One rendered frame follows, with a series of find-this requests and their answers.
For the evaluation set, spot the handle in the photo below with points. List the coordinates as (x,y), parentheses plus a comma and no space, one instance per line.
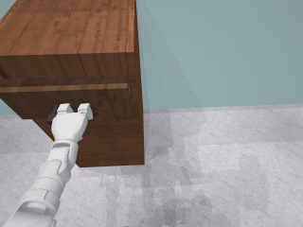
(52,115)

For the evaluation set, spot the right robot shin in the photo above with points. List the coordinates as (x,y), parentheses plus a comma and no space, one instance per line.
(179,222)

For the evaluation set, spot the cabinet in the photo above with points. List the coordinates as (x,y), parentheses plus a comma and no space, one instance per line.
(80,38)

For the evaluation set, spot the drawer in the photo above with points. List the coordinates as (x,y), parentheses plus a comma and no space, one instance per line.
(35,98)

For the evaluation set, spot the left robot upper arm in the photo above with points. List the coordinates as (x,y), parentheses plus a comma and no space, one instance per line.
(26,219)

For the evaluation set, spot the robot left hand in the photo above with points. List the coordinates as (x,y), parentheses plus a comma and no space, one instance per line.
(69,125)

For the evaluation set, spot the left robot forearm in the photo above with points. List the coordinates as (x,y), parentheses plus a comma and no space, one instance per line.
(43,197)

